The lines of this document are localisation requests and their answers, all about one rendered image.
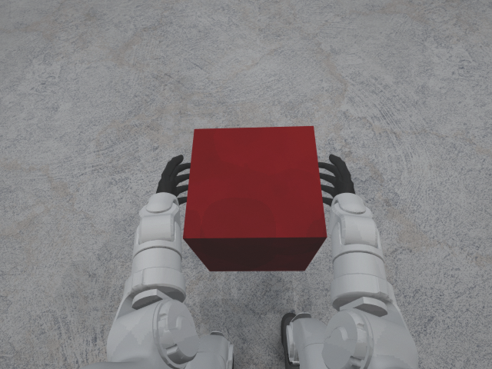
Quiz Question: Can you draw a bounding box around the robot right hand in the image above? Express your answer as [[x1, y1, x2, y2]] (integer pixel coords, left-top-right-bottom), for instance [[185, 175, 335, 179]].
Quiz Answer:
[[318, 155, 355, 206]]

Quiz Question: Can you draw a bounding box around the left robot upper arm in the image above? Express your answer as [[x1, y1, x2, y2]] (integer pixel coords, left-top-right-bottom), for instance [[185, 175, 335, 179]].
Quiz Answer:
[[79, 299, 200, 369]]

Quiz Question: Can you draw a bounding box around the carton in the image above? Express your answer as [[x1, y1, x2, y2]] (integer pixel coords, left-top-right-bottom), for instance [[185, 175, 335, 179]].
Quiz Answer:
[[183, 126, 327, 271]]

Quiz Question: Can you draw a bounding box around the right robot forearm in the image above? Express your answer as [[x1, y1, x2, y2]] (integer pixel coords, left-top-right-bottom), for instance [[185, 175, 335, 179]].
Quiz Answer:
[[328, 193, 410, 333]]

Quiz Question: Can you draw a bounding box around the robot left thigh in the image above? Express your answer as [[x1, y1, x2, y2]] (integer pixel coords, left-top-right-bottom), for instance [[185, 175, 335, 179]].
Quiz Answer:
[[185, 335, 234, 369]]

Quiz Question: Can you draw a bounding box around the robot thigh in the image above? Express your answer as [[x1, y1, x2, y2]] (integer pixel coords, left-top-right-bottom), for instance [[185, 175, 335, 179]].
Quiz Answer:
[[286, 317, 327, 369], [185, 335, 234, 369]]

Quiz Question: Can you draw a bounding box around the robot right thigh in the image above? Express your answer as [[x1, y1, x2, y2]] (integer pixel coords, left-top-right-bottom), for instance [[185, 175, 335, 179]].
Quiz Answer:
[[286, 317, 327, 369]]

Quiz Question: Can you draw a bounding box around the robot left hand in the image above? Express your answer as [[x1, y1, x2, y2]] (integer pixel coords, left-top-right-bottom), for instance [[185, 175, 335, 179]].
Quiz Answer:
[[156, 155, 191, 205]]

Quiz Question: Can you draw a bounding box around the left robot forearm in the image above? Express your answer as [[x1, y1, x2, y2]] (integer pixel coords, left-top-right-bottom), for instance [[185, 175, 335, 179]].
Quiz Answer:
[[106, 192, 186, 358]]

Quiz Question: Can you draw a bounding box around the right robot upper arm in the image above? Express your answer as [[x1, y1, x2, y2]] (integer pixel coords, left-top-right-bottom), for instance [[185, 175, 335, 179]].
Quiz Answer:
[[321, 308, 418, 369]]

